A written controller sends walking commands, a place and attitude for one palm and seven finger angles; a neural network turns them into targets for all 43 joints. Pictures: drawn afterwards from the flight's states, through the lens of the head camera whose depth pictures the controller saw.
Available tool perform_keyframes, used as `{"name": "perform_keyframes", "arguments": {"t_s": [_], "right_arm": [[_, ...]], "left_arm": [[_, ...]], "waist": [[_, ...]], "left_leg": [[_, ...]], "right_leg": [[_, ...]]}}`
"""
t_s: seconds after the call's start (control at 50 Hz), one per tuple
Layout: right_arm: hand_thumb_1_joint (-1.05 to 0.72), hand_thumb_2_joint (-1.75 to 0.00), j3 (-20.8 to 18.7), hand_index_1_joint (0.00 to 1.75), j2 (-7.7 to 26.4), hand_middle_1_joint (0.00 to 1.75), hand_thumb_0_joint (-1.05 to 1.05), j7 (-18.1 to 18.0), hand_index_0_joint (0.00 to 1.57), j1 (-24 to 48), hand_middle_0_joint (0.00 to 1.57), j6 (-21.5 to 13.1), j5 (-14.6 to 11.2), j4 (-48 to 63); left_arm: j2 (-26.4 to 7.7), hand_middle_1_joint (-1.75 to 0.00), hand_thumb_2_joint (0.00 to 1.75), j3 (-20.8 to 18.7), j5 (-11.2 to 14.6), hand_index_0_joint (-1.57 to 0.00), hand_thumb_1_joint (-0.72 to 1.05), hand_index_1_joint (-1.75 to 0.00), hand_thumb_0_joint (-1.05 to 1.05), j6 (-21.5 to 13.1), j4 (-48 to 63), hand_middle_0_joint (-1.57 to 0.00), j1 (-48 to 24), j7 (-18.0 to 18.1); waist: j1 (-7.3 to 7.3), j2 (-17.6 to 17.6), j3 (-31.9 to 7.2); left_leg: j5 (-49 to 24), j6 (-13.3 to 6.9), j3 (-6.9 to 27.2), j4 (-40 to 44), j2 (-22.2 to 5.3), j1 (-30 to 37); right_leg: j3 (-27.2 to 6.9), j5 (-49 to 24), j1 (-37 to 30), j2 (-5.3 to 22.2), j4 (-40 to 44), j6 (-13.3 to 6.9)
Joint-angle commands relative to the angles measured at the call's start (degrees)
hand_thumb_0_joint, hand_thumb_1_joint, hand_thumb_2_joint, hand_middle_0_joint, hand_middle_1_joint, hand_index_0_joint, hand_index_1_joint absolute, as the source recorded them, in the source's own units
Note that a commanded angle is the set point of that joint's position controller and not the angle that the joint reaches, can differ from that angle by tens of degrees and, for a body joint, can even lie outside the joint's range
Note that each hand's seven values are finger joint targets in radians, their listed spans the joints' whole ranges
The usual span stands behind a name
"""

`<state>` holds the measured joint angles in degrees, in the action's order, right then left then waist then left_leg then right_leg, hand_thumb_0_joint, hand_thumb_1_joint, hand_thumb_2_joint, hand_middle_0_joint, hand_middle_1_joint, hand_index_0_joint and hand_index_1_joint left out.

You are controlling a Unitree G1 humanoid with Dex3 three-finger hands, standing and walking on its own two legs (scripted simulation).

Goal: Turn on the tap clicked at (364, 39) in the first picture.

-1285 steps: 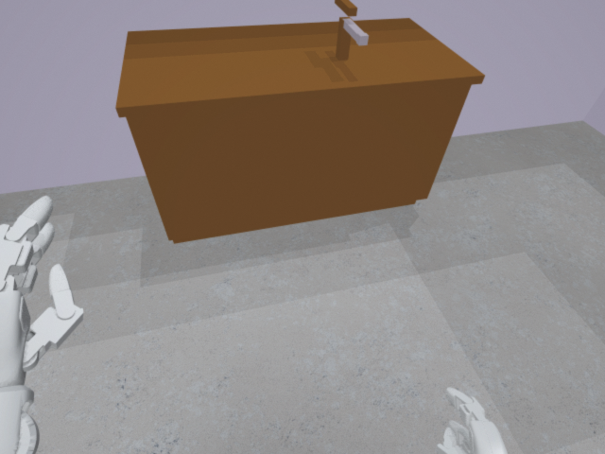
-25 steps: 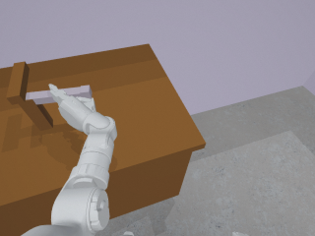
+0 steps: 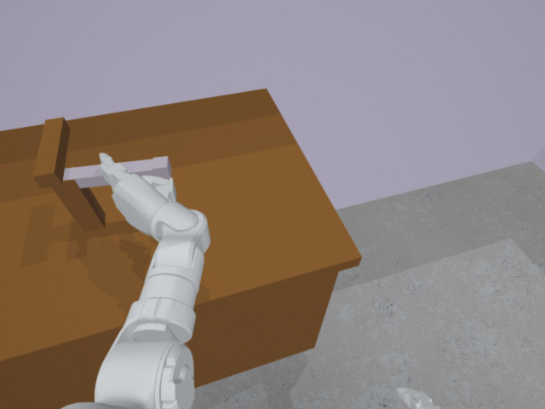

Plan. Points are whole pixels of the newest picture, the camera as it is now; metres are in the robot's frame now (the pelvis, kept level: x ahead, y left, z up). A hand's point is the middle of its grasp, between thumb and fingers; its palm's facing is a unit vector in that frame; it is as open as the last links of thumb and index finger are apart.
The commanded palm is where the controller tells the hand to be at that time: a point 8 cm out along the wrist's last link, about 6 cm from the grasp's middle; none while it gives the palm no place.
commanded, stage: lift the hand up off the lever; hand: left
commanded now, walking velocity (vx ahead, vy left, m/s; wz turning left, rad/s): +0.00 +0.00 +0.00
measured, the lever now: (162, 168) +0.48 +0.20 +0.09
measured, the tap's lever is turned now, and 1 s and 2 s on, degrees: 82 70 71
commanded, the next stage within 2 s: draw the hand back beside the body in 1.82 s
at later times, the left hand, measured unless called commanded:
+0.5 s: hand (169, 183) +0.43 +0.17 +0.10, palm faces +0.79 -0.60 -0.11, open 7.8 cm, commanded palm +0.37 +0.18 +0.13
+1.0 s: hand (160, 191) +0.41 +0.18 +0.11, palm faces +0.80 -0.60 -0.10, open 7.8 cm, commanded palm +0.36 +0.19 +0.15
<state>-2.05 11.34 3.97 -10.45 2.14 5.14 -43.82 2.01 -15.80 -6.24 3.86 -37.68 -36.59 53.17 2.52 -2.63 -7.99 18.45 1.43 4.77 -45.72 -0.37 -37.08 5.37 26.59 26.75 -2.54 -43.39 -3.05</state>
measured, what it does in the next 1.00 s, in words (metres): stands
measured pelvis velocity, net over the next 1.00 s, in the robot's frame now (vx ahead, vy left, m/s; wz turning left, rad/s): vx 0.00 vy -0.01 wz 0.00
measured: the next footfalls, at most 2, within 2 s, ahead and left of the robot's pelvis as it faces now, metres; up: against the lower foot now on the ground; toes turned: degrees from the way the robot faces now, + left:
none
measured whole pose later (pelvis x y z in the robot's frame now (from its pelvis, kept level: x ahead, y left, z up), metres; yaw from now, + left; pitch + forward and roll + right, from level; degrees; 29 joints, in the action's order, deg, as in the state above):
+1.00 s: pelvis +0.00 -0.01 +0.01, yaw +0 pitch +7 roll -1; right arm -1.9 11.1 3.1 -7.2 -0.8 4.7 -43.7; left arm 3.2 -16.3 -3.4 12.6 -27.1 -32.4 51.1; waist 1.1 -2.3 -5.9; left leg 17.1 2.0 4.7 -42.7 -0.7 -32.6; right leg 5.3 25.3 22.6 -2.8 -40.8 -3.5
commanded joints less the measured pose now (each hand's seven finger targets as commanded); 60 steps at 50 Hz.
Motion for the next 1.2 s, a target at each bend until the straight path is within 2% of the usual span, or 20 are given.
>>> {"name": "perform_keyframes", "arguments": {"t_s": [0.0, 0.08, 0.14, 0.18, 0.26, 0.28, 0.34, 0.38, 0.4, 0.66, 0.68, 0.7, 0.78, 0.88, 0.94, 0.98, 1.04, 1.08, 1.12, 1.18], "right_arm": [[-0.90, -0.90, -2.1, 0.30, 7.0, 0.30, 0.00, -0.7, 0.20, 2.5, 0.20, -1.7, -0.2, 6.1], [-0.90, -0.90, -2.4, 0.30, 7.2, 0.30, 0.00, -0.8, 0.20, 2.3, 0.20, -1.7, 0.1, 5.7], [-0.90, -0.90, -2.2, 0.30, 6.7, 0.30, 0.00, -0.6, 0.20, 2.7, 0.20, -2.0, 0.0, 6.4], [-0.90, -0.90, -2.4, 0.30, 7.2, 0.30, 0.00, -0.8, 0.20, 2.4, 0.20, -2.0, 0.1, 5.9], [-0.90, -0.90, -2.3, 0.30, 6.9, 0.30, 0.00, -0.6, 0.20, 2.7, 0.20, -2.4, 0.0, 6.3], [-0.90, -0.90, -2.6, 0.30, 7.2, 0.30, 0.00, -0.7, 0.20, 2.4, 0.20, -2.4, 0.1, 6.0], [-0.90, -0.90, -2.3, 0.30, 6.8, 0.30, 0.00, -0.5, 0.20, 2.9, 0.20, -2.9, -0.1, 6.4], [-0.90, -0.90, -2.7, 0.30, 7.4, 0.30, 0.00, -0.7, 0.20, 2.6, 0.20, -2.9, 0.0, 6.0], [-0.90, -0.90, -2.3, 0.30, 7.0, 0.30, 0.00, -0.6, 0.20, 3.1, 0.20, -2.9, -0.2, 6.5], [-0.90, -0.90, -2.3, 0.30, 6.7, 0.30, 0.00, -0.7, 0.20, 4.8, 0.20, -4.1, -0.4, 7.7], [-0.90, -0.90, -2.5, 0.30, 7.0, 0.30, 0.00, -0.9, 0.20, 4.6, 0.20, -3.9, -0.5, 7.2], [-0.90, -0.90, -2.1, 0.30, 6.5, 0.30, 0.00, -0.8, 0.20, 5.4, 0.20, -4.0, -0.6, 7.5], [-0.90, -0.90, -2.2, 0.30, 6.7, 0.30, 0.00, -1.4, 0.20, 5.9, 0.20, -4.3, -0.6, 6.8], [-0.90, -0.90, -2.1, 0.30, 6.6, 0.30, 0.00, -1.6, 0.20, 6.3, 0.20, -4.5, -0.5, 6.4], [-0.90, -0.90, -1.8, 0.30, 6.1, 0.30, 0.00, -1.4, 0.20, 7.0, 0.20, -5.0, -0.6, 6.9], [-0.90, -0.90, -2.1, 0.30, 6.5, 0.30, 0.00, -1.5, 0.20, 6.4, 0.20, -4.9, -0.5, 6.5], [-0.90, -0.90, -1.7, 0.30, 6.1, 0.30, 0.00, -1.2, 0.20, 7.3, 0.20, -5.4, -0.6, 7.0], [-0.90, -0.90, -2.0, 0.30, 6.5, 0.30, 0.00, -1.5, 0.20, 6.8, 0.20, -5.4, -0.5, 6.3], [-0.90, -0.90, -1.6, 0.30, 6.1, 0.30, 0.00, -1.5, 0.20, 7.7, 0.20, -5.8, -0.7, 6.7], [-0.90, -0.90, -1.8, 0.30, 6.5, 0.30, 0.00, -2.0, 0.20, 7.3, 0.20, -5.6, -0.7, 5.9]], "left_arm": [[-6.8, -0.15, 0.90, 2.6, -3.1, -0.15, 0.90, -0.15, 0.00, -3.4, 13.3, -0.15, -29.0, 0.7], [-8.3, -0.15, 0.90, 1.6, -3.9, -0.15, 0.90, -0.15, 0.00, -3.0, 12.7, -0.15, -28.6, 0.9], [-6.3, -0.15, 0.90, 3.6, -3.6, -0.15, 0.90, -0.15, 0.00, -3.1, 14.7, -0.15, -30.6, 0.9], [-8.5, -0.15, 0.90, 1.7, -3.9, -0.15, 0.90, -0.15, 0.00, -2.8, 14.8, -0.15, -30.2, 1.1], [-6.6, -0.15, 0.90, 3.7, -3.7, -0.15, 0.90, -0.15, 0.00, -2.7, 16.7, -0.15, -31.2, 1.1], [-8.5, -0.15, 0.90, 1.9, -3.9, -0.15, 0.90, -0.15, 0.00, -2.3, 16.1, -0.15, -28.8, 1.1], [-5.9, -0.15, 0.90, 4.5, -3.6, -0.15, 0.90, -0.15, 0.00, -2.1, 18.7, -0.15, -30.5, 0.9], [-9.4, -0.15, 0.90, 1.5, -3.5, -0.15, 0.90, -0.15, 0.00, -1.7, 18.8, -0.15, -28.5, 0.9], [-7.7, -0.15, 0.90, 3.2, -3.3, -0.15, 0.90, -0.15, 0.00, -1.7, 20.2, -0.15, -29.7, 0.8], [-7.2, -0.15, 0.90, 4.9, -2.9, -0.15, 0.90, -0.15, 0.00, -0.2, 30.2, -0.15, -24.8, -0.2], [-9.6, -0.15, 0.90, 3.1, -3.1, -0.15, 0.90, -0.15, 0.00, 0.1, 30.5, -0.15, -24.6, -0.3], [-6.8, -0.15, 0.90, 5.9, -2.9, -0.15, 0.90, -0.15, 0.00, 0.2, 31.1, -0.15, -25.9, -0.5], [-9.6, -0.15, 0.90, 3.8, -3.1, -0.15, 0.90, -0.15, 0.00, 0.6, 31.5, -0.15, -27.6, -0.3], [-10.1, -0.15, 0.90, 3.8, -3.7, -0.15, 0.90, -0.15, 0.00, 1.3, 31.3, -0.15, -28.7, -0.4], [-7.9, -0.15, 0.90, 5.8, -3.6, -0.15, 0.90, -0.15, 0.00, 1.1, 32.7, -0.15, -30.5, -0.5], [-11.3, -0.15, 0.90, 2.8, -3.8, -0.15, 0.90, -0.15, 0.00, 1.2, 32.6, -0.15, -29.6, -0.4], [-7.6, -0.15, 0.90, 6.6, -3.8, -0.15, 0.90, -0.15, 0.00, 1.4, 34.2, -0.15, -31.6, -0.7], [-10.9, -0.15, 0.90, 3.5, -4.0, -0.15, 0.90, -0.15, 0.00, 1.7, 32.5, -0.15, -30.8, -0.4], [-8.9, -0.15, 0.90, 5.5, -3.7, -0.15, 0.90, -0.15, 0.00, 1.5, 33.7, -0.15, -33.5, -0.4], [-11.5, -0.15, 0.90, 3.0, -3.7, -0.15, 0.90, -0.15, 0.00, 2.4, 30.8, -0.15, -30.9, -0.4]], "waist": [[1.19, 2.7, -17.9], [0.85, 2.1, -18.4], [1.02, 1.4, -19.3], [0.69, 1.1, -19.9], [1.03, 2.3, -20.7], [0.26, 1.7, -20.4], [0.65, 1.2, -20.5], [-0.04, 2.1, -20.7], [0.29, 1.2, -20.9], [-1.11, 0.2, -21.6], [-1.49, -0.2, -21.8], [-0.95, -0.3, -20.5], [-1.16, -0.2, -20.5], [-1.21, -0.8, -21.4], [-1.04, -1.2, -21.9], [-1.77, -1.6, -22.8], [-1.09, -2.0, -22.6], [-1.36, -1.0, -21.5], [-0.95, -0.5, -21.7], [-1.47, 0.4, -20.8]], "left_leg": [[-17.0, -2.1, -2.3, 2.1, 0.3, 16.9], [-17.4, -1.9, -2.1, 1.8, 0.3, 17.1], [-18.3, -2.0, -2.4, 1.6, 0.3, 17.7], [-18.6, -1.8, -2.1, 1.7, 0.2, 18.3], [-19.4, -2.0, -2.4, 1.5, 0.2, 18.7], [-19.6, -1.7, -1.9, 1.9, 0.1, 18.7], [-20.3, -1.8, -2.3, 1.7, 0.1, 19.5], [-20.2, -1.8, -2.2, 2.0, 0.2, 18.8], [-20.6, -1.8, -2.5, 2.2, 0.2, 19.4], [-25.3, -1.6, -3.1, 2.3, -0.1, 22.4], [-25.2, -1.4, -2.6, 2.7, -0.1, 22.8], [-25.1, -1.3, -2.6, 3.0, -0.1, 22.9], [-23.0, -1.4, -2.5, 3.5, 0.0, 22.9], [-24.2, -1.1, -2.4, 3.5, 0.0, 24.1], [-24.4, -1.1, -2.5, 3.4, -0.1, 24.5], [-25.2, -0.9, -2.3, 3.5, -0.1, 25.0], [-25.6, -0.8, -2.2, 3.2, -0.3, 25.6], [-23.9, -0.8, -1.9, 3.7, -0.2, 24.8], [-22.8, -1.1, -2.3, 4.0, -0.1, 24.4], [-21.2, -1.2, -2.2, 4.9, 0.1, 23.4]], "right_leg": [[-1.0, -23.8, -0.4, 2.0, 7.3, 1.3], [-1.1, -23.5, -0.2, 1.8, 7.1, 1.1], [-1.2, -25.0, -0.7, 2.0, 6.9, 1.2], [-1.1, -24.6, -0.6, 1.8, 6.9, 1.1], [-1.1, -26.0, -1.5, 1.8, 6.9, 1.3], [-0.9, -25.3, -1.6, 1.6, 6.9, 1.0], [-1.0, -26.4, -1.7, 1.8, 7.0, 1.2], [-1.1, -27.1, -3.1, 1.7, 7.2, 1.2], [-1.1, -27.6, -3.2, 1.9, 7.3, 1.3], [-1.1, -33.2, -6.5, 2.2, 7.5, 1.3], [-1.0, -32.0, -6.7, 2.1, 7.7, 1.0], [-0.9, -31.8, -6.0, 2.2, 7.7, 1.1], [-1.2, -29.5, -5.8, 2.1, 8.4, 1.1], [-1.3, -29.8, -5.7, 2.2, 8.3, 1.0], [-1.1, -29.7, -5.5, 2.2, 8.0, 1.0], [-1.2, -30.1, -6.2, 2.1, 8.1, 0.9], [-1.1, -29.9, -5.3, 2.2, 7.8, 0.9], [-1.0, -27.9, -5.1, 1.9, 8.5, 0.9], [-1.3, -27.9, -5.4, 2.2, 8.6, 1.2], [-1.4, -26.4, -6.2, 2.1, 9.4, 1.1]]}}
